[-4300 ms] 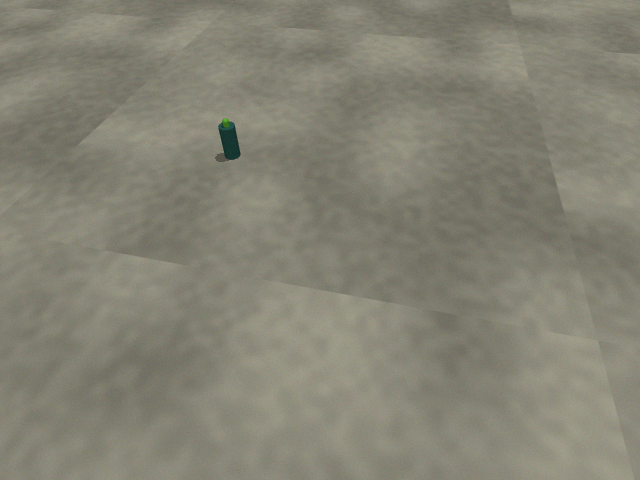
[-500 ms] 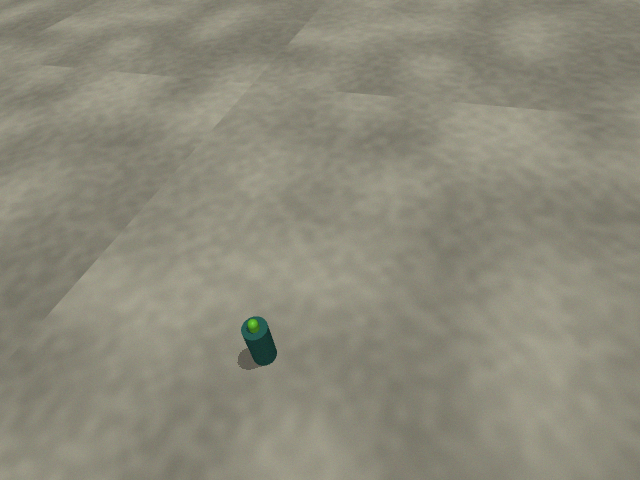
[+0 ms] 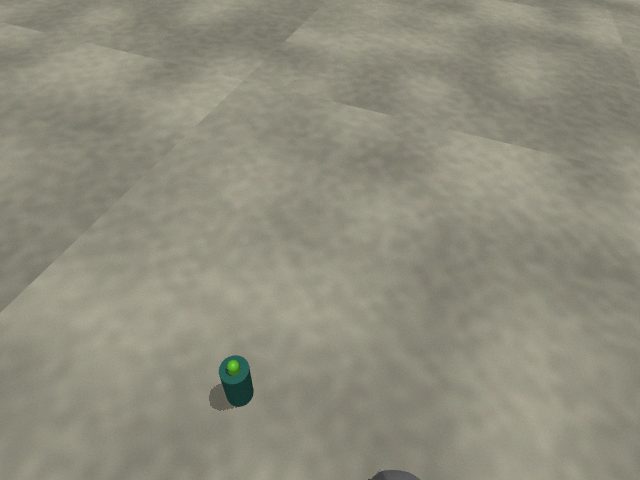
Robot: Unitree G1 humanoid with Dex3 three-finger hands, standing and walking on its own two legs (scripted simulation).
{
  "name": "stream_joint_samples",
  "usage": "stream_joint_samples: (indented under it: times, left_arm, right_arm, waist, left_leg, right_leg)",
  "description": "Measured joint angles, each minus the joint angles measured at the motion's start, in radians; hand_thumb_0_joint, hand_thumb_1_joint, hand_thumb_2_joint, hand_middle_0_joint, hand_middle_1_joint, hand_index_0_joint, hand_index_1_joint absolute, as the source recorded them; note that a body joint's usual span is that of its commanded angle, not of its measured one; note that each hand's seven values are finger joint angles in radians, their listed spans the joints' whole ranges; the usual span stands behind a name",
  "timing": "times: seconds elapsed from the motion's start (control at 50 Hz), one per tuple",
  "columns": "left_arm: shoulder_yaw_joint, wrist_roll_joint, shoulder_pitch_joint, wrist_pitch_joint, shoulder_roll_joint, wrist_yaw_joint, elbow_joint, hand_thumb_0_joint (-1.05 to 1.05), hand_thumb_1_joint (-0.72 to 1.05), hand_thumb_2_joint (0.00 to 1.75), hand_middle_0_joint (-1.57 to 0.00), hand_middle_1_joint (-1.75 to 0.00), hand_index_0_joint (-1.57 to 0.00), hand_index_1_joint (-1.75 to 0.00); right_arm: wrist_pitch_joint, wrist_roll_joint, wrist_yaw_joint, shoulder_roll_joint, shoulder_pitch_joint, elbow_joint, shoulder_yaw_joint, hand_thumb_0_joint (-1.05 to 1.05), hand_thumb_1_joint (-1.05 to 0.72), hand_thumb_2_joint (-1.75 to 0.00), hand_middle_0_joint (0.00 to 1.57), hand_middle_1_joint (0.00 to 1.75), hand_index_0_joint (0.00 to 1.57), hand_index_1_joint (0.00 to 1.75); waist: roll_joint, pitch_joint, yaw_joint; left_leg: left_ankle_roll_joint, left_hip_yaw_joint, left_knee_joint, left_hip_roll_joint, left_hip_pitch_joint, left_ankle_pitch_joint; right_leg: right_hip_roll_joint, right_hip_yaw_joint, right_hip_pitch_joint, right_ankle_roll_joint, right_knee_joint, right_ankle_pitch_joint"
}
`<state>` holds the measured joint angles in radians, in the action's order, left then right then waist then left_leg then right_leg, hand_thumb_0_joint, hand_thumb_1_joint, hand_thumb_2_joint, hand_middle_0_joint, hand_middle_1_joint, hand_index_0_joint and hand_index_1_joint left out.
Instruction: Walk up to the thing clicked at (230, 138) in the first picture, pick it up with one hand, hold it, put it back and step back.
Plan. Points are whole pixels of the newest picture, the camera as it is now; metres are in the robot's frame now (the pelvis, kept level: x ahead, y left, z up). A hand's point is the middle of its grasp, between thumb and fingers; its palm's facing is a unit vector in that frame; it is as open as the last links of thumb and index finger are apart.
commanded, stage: walk up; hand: left
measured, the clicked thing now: (236, 379) +0.52 +0.21 -0.66
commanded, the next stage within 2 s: stand in 1.76 s
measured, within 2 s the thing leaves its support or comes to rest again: neither
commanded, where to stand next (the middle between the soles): +0.19 -0.01 m, yaw +0 degrees
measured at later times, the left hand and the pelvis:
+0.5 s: hand (142, 468) +0.19 +0.25 -0.14, palm faces -0.04 -0.91 -0.40, open 7.4 cm; pelvis +0.11 -0.02 -0.01, yaw +0 degrees
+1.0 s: hand (144, 458) +0.20 +0.25 -0.15, palm faces +0.01 -0.94 -0.34, open 7.4 cm; pelvis +0.14 -0.01 +0.01, yaw +1 degrees
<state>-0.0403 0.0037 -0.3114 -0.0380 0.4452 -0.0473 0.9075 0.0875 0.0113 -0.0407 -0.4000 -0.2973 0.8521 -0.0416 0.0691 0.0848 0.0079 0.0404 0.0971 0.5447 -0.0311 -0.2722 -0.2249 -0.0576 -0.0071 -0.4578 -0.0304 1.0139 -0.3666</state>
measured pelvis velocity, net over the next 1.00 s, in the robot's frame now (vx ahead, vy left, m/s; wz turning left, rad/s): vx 0.14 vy -0.01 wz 0.01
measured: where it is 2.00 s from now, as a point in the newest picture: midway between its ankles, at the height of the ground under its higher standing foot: outside the picture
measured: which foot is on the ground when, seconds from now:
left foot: down 0.00-0.24, up 0.26-0.50, down 0.52-1.00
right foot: up 0.00-0.22, down 0.24-1.00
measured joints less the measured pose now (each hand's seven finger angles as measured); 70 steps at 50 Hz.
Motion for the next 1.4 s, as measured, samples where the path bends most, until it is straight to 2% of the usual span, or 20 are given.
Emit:
stream_joint_samples:
  times: [0.1, 0.18, 0.22, 0.26, 0.3, 0.34, 0.38, 0.44, 0.48, 0.52, 0.54, 0.6, 0.64, 0.66, 0.72, 0.84, 1.0, 1.4]
  left_arm:
    - [-0.006, 0.009, 0.014, 0.005, -0.011, -0.019, 0.001, 0.01, 0.91, 0.9, -0.2, -0.3, -0.2, -0.3]
    - [-0.008, 0.011, 0.033, -0.003, -0.019, -0.012, 0.009, 0.01, 0.91, 0.9, -0.2, -0.3, -0.2, -0.3]
    - [-0.009, 0.013, 0.038, -0.016, -0.015, -0.003, 0.007, 0.01, 0.91, 0.9, -0.2, -0.3, -0.2, -0.3]
    - [-0.014, 0.016, 0.055, -0.03, -0.025, 0.012, 0.005, 0.01, 0.91, 0.9, -0.2, -0.3, -0.2, -0.3]
    - [-0.007, 0.009, 0.07, -0.035, -0.037, 0.017, -0.007, 0.01, 0.91, 0.9, -0.2, -0.3, -0.2, -0.3]
    - [0.005, 0.002, 0.08, -0.036, -0.05, 0.022, -0.021, 0.01, 0.91, 0.9, -0.2, -0.3, -0.2, -0.3]
    - [0.015, 0.002, 0.082, -0.035, -0.057, 0.027, -0.032, 0.01, 0.91, 0.9, -0.2, -0.3, -0.2, -0.3]
    - [0.024, 0.008, 0.083, -0.027, -0.057, 0.034, -0.035, 0.01, 0.9, 0.9, -0.2, -0.3, -0.2, -0.3]
    - [0.028, 0.007, 0.09, -0.017, -0.052, 0.037, -0.027, 0.01, 0.9, 0.9, -0.2, -0.3, -0.2, -0.3]
    - [0.032, 0.001, 0.101, -0.002, -0.047, 0.039, -0.013, 0.01, 0.9, 0.9, -0.2, -0.3, -0.2, -0.3]
    - [0.033, -0.003, 0.111, 0.007, -0.045, 0.042, 0.0, 0.01, 0.9, 0.9, -0.2, -0.3, -0.2, -0.3]
    - [0.036, -0.014, 0.134, 0.029, -0.055, 0.044, 0.043, 0.01, 0.91, 0.9, -0.2, -0.3, -0.2, -0.3]
    - [0.039, -0.014, 0.142, 0.028, -0.059, 0.042, 0.07, 0.01, 0.91, 0.9, -0.2, -0.3, -0.2, -0.3]
    - [0.04, -0.013, 0.144, 0.025, -0.06, 0.041, 0.084, 0.01, 0.91, 0.9, -0.2, -0.3, -0.2, -0.3]
    - [0.048, -0.01, 0.153, 0.019, -0.065, 0.038, 0.127, 0.01, 0.91, 0.9, -0.2, -0.3, -0.2, -0.3]
    - [0.055, -0.012, 0.179, 0.015, -0.074, 0.038, 0.196, 0.01, 0.91, 0.9, -0.2, -0.3, -0.2, -0.3]
    - [0.053, -0.011, 0.218, 0.016, -0.077, 0.037, 0.251, 0.01, 0.91, 0.9, -0.2, -0.3, -0.2, -0.3]
    - [0.035, 0.003, 0.235, 0.023, -0.097, 0.034, 0.279, 0.01, 0.91, 0.9, -0.2, -0.3, -0.2, -0.3]
  right_arm:
    - [-0.009, 0.004, -0.003, -0.011, -0.028, -0.004, 0.001, 0.01, -0.9, -0.9, 0.2, 0.3, 0.2, 0.3]
    - [-0.028, 0.003, -0.001, -0.025, -0.041, 0.005, 0.002, 0.01, -0.9, -0.9, 0.2, 0.3, 0.2, 0.3]
    - [-0.041, -0.001, 0.003, -0.026, -0.044, 0.01, 0.006, 0.01, -0.9, -0.9, 0.2, 0.3, 0.2, 0.3]
    - [-0.053, -0.006, 0.012, -0.028, -0.033, 0.021, 0.009, 0.01, -0.9, -0.9, 0.2, 0.3, 0.2, 0.3]
    - [-0.069, -0.006, 0.021, -0.021, -0.009, 0.035, 0.014, 0.01, -0.9, -0.9, 0.2, 0.3, 0.2, 0.3]
    - [-0.074, -0.009, 0.026, -0.017, 0.012, 0.043, 0.019, 0.01, -0.9, -0.9, 0.2, 0.3, 0.2, 0.3]
    - [-0.071, -0.01, 0.027, -0.014, 0.03, 0.047, 0.021, 0.01, -0.9, -0.9, 0.2, 0.3, 0.2, 0.3]
    - [-0.068, -0.007, 0.024, -0.009, 0.054, 0.054, 0.021, 0.01, -0.9, -0.9, 0.2, 0.3, 0.2, 0.3]
    - [-0.066, -0.007, 0.025, -0.005, 0.07, 0.065, 0.019, 0.01, -0.9, -0.9, 0.2, 0.3, 0.2, 0.3]
    - [-0.063, -0.004, 0.028, -0.004, 0.082, 0.08, 0.015, 0.01, -0.9, -0.9, 0.2, 0.3, 0.2, 0.3]
    - [-0.063, -0.001, 0.032, 0.003, 0.093, 0.093, 0.012, 0.01, -0.9, -0.9, 0.2, 0.3, 0.2, 0.3]
    - [-0.07, -0.001, 0.03, 0.013, 0.115, 0.123, 0.022, 0.01, -0.9, -0.9, 0.2, 0.3, 0.2, 0.3]
    - [-0.076, -0.003, 0.028, 0.02, 0.132, 0.143, 0.033, 0.01, -0.9, -0.9, 0.2, 0.3, 0.2, 0.3]
    - [-0.078, -0.005, 0.027, 0.024, 0.141, 0.152, 0.038, 0.01, -0.9, -0.9, 0.2, 0.3, 0.2, 0.3]
    - [-0.078, -0.009, 0.024, 0.035, 0.169, 0.179, 0.05, 0.01, -0.9, -0.9, 0.2, 0.3, 0.2, 0.3]
    - [-0.074, -0.015, 0.022, 0.046, 0.224, 0.227, 0.061, 0.01, -0.9, -0.9, 0.2, 0.3, 0.2, 0.3]
    - [-0.077, -0.016, 0.022, 0.047, 0.274, 0.277, 0.056, 0.01, -0.9, -0.9, 0.2, 0.3, 0.2, 0.3]
    - [-0.084, -0.004, 0.024, 0.047, 0.225, 0.333, 0.042, 0.01, -0.9, -0.9, 0.2, 0.3, 0.2, 0.3]
  waist:
    - [-0.019, 0.001, 0.013]
    - [-0.052, -0.005, 0.023]
    - [-0.063, -0.008, 0.023]
    - [-0.097, 0.003, 0.016]
    - [-0.11, 0.016, 0.007]
    - [-0.118, 0.026, -0.003]
    - [-0.12, 0.028, -0.01]
    - [-0.114, 0.028, -0.019]
    - [-0.104, 0.026, -0.022]
    - [-0.094, 0.022, -0.018]
    - [-0.075, 0.025, -0.018]
    - [-0.063, 0.013, -0.017]
    - [-0.06, 0.006, -0.017]
    - [-0.057, 0.003, -0.017]
    - [-0.054, -0.004, -0.018]
    - [-0.062, -0.009, -0.025]
    - [-0.072, -0.019, -0.029]
    - [-0.075, -0.033, -0.003]
  left_leg:
    - [0.001, 0.013, -0.036, 0.003, 0.068, -0.032]
    - [-0.02, 0.01, 0.002, -0.007, 0.085, -0.089]
    - [-0.036, 0.004, 0.066, -0.017, 0.074, -0.141]
    - [-0.021, -0.025, 0.192, -0.038, 0.035, -0.205]
    - [-0.008, -0.065, 0.346, -0.012, -0.025, -0.285]
    - [-0.005, -0.081, 0.439, 0.007, -0.08, -0.302]
    - [-0.009, -0.08, 0.437, 0.007, -0.118, -0.283]
    - [-0.018, -0.075, 0.324, -0.004, -0.135, -0.234]
    - [-0.022, -0.071, 0.222, -0.008, -0.119, -0.163]
    - [-0.025, -0.068, 0.123, -0.005, -0.085, -0.045]
    - [-0.032, -0.061, 0.122, 0.006, -0.079, -0.028]
    - [-0.034, -0.06, 0.137, 0.003, -0.076, -0.052]
    - [-0.036, -0.066, 0.125, -0.004, -0.067, -0.053]
    - [-0.038, -0.067, 0.116, -0.006, -0.061, -0.051]
    - [-0.04, -0.07, 0.074, -0.006, -0.037, -0.035]
    - [-0.039, -0.072, -0.012, -0.005, 0.013, 0.001]
    - [-0.038, -0.069, -0.12, 0.006, 0.072, 0.051]
    - [-0.046, -0.069, -0.215, 0.009, 0.118, 0.09]
  right_leg:
    - [-0.04, -0.01, -0.031, 0.023, -0.181, 0.077]
    - [-0.03, -0.025, 0.012, 0.022, -0.322, 0.143]
    - [-0.009, -0.034, 0.07, 0.015, -0.407, 0.175]
    - [0.02, -0.046, 0.084, 0.02, -0.395, 0.172]
    - [0.022, -0.05, 0.086, 0.014, -0.364, 0.139]
    - [0.019, -0.051, 0.104, 0.011, -0.377, 0.133]
    - [0.017, -0.053, 0.122, 0.011, -0.399, 0.135]
    - [0.014, -0.052, 0.133, 0.015, -0.403, 0.127]
    - [0.01, -0.051, 0.127, 0.021, -0.376, 0.107]
    - [0.003, -0.052, 0.114, 0.033, -0.323, 0.072]
    - [-0.009, -0.044, 0.11, 0.039, -0.3, 0.057]
    - [0.006, -0.029, 0.122, 0.026, -0.303, 0.006]
    - [0.018, -0.03, 0.147, 0.026, -0.352, 0.059]
    - [0.019, -0.032, 0.159, 0.035, -0.377, 0.089]
    - [0.021, -0.037, 0.19, 0.051, -0.43, 0.104]
    - [0.023, -0.042, 0.249, 0.055, -0.531, 0.145]
    - [0.016, -0.043, 0.305, 0.06, -0.63, 0.19]
    - [0.016, -0.046, 0.339, 0.056, -0.701, 0.215]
